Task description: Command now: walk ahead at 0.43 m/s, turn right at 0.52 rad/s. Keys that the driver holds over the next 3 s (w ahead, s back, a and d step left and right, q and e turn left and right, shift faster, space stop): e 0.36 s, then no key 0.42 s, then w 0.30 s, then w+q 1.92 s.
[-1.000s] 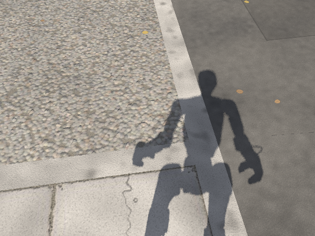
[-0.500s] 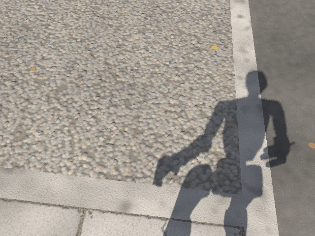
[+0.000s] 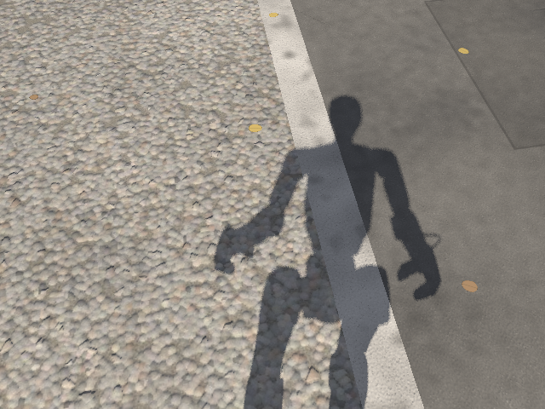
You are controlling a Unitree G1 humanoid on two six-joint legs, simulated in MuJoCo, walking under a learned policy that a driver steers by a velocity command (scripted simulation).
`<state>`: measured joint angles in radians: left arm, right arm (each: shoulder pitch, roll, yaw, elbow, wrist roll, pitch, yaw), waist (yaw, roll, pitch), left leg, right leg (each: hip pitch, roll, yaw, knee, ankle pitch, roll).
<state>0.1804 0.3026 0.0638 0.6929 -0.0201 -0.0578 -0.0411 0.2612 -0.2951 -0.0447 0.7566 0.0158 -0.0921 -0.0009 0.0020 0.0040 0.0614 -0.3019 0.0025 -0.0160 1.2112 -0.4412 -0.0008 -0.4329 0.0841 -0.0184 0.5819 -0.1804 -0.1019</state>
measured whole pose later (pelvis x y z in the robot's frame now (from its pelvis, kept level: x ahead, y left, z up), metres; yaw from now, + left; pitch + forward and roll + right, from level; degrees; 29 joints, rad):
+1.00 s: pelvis +0.26 +0.00 +0.01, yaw -20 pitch +0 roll +0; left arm 0.32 0.25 0.03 0.75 -0.01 -0.01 0.02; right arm 0.22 -0.29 -0.05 0.82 0.02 -0.06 0.02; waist 0.02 -0.01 -0.01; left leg -0.35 0.01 0.03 0.68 -0.39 0.05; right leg -0.14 0.00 0.05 0.47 -0.34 -0.01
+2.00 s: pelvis +0.73 -0.07 +0.00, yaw +9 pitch +2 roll -3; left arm 0.32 0.31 0.09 0.84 -0.02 -0.07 0.00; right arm 0.08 -0.28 -0.05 0.63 0.02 -0.02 0.05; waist 0.09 0.03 0.05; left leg -0.61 0.08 0.02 0.65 -0.09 0.06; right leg 0.10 -0.01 -0.25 0.26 -0.37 0.05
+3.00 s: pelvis +1.25 +0.13 +0.01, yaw +44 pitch +2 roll -2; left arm 0.33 0.31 0.07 0.86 -0.02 -0.07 0.00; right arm 0.08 -0.28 -0.05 0.58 0.02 -0.02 0.05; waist 0.10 0.03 0.06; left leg -0.62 0.07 0.02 0.65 -0.07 0.05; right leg 0.10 -0.01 -0.23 0.25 -0.37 0.03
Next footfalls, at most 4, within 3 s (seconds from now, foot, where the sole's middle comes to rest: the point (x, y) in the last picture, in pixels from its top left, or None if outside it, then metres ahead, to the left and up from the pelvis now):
0.34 left None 0.38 0.09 -0.76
0.68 right None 0.21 -0.12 -0.76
1.52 right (373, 327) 0.63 -0.21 -0.76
2.04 left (263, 238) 0.91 0.07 -0.76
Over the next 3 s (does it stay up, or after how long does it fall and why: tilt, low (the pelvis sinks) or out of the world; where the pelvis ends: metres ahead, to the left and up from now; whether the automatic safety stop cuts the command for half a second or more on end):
stays up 1.25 0.13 0.01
